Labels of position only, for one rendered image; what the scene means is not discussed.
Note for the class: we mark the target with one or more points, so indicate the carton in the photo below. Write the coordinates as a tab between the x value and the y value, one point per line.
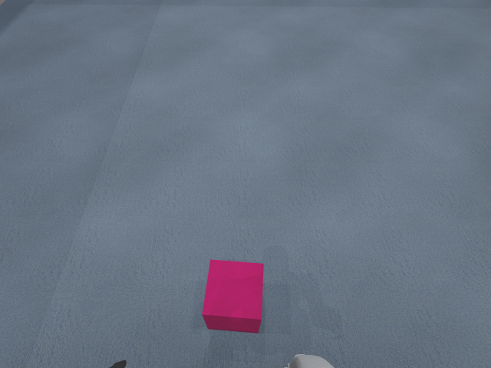
233	298

